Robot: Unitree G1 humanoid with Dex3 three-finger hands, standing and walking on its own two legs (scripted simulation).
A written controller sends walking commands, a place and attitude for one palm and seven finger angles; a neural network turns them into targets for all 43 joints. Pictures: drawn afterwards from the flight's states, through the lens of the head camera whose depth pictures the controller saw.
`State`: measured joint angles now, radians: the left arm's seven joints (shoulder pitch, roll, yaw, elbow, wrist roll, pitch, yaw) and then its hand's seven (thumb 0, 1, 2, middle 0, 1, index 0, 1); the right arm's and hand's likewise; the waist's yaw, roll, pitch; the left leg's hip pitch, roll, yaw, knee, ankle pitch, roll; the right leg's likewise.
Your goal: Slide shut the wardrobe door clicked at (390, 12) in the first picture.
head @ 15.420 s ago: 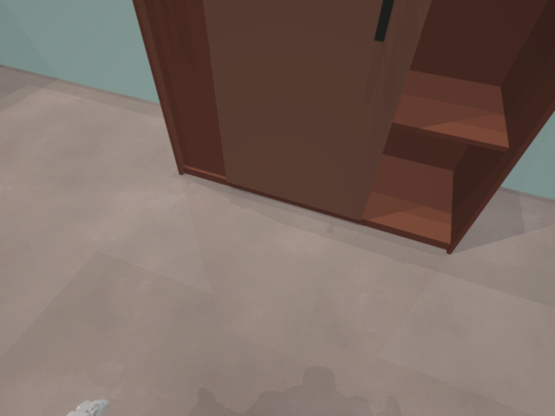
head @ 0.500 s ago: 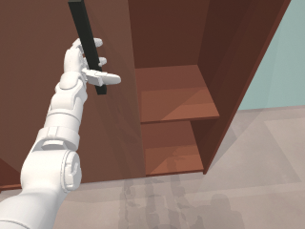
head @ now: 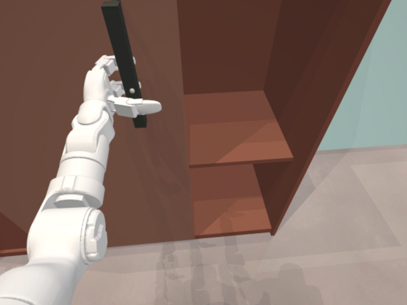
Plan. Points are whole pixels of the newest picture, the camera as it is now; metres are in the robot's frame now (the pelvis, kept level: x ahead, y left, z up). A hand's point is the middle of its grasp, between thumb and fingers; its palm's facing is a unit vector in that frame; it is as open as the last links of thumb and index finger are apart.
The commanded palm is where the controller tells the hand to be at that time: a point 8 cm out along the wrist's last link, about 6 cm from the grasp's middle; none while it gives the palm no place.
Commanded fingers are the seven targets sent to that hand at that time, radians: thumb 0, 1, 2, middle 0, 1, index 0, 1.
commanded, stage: grip the handle and tug to test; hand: left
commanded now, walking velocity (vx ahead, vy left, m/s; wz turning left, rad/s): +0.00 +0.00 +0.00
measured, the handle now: (130, 69) +0.52 +0.14 +0.22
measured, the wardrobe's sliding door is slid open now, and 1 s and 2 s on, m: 0.40 0.40 0.40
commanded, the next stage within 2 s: tug the door sideways, standing still in 1.24 s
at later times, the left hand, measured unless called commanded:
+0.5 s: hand (137, 89) +0.47 +0.12 +0.21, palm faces +0.07 -1.00 +0.02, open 6.1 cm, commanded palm +0.45 +0.18 +0.20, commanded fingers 0.00 0.90 0.90 -0.45 -1.40 -0.45 -1.40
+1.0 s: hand (139, 89) +0.47 +0.12 +0.21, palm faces +0.08 -1.00 +0.01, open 5.9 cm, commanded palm +0.44 +0.18 +0.20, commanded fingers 0.00 0.90 0.90 -0.45 -1.40 -0.45 -1.40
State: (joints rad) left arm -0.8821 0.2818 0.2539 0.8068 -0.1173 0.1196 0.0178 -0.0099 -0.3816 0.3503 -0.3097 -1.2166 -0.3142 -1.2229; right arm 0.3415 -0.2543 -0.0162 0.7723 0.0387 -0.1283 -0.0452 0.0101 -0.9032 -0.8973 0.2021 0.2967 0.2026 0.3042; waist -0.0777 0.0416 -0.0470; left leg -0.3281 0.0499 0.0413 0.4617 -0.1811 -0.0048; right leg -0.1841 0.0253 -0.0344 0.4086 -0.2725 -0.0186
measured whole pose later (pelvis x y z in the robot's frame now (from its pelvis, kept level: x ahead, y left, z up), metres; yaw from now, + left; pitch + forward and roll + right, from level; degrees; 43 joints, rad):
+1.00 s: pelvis -0.01 +0.00 +0.00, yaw +0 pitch +3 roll -1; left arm -0.93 0.28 0.27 0.88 -0.10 0.09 0.02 0.00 0.64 0.81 -0.37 -1.40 -0.39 -1.39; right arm 0.34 -0.26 -0.01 0.77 0.03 -0.14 -0.04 0.01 -0.90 -0.90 0.20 0.30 0.20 0.30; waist -0.09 0.05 -0.04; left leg -0.34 0.06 0.04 0.46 -0.17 -0.01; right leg -0.20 0.03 -0.03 0.41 -0.26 -0.02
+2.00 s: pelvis +0.00 +0.00 +0.00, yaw +4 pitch +4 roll -1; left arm -1.01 0.18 0.09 0.85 -0.13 0.12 0.21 -0.01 0.71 0.83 -0.32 -1.40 -0.24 -1.40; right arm 0.33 -0.23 -0.02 0.86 0.03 -0.22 -0.01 0.01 -0.90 -0.90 0.20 0.30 0.20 0.30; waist -0.03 0.05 -0.02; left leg -0.39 0.02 -0.02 0.50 -0.18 -0.01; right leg -0.23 0.00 -0.09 0.47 -0.30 -0.02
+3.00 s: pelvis +0.02 -0.09 -0.02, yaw +8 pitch -3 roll -1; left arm -0.90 0.25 0.08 0.47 -0.13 0.02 0.13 -0.07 0.74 0.83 -0.36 -1.40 -0.11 -1.38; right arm 0.12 -0.25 -0.03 0.67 0.07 -0.07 -0.02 0.01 -0.90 -0.90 0.20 0.30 0.20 0.30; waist 0.03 0.08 0.26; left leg -0.33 0.15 -0.05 0.65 -0.25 -0.07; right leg -0.23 0.06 -0.07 0.60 -0.31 -0.05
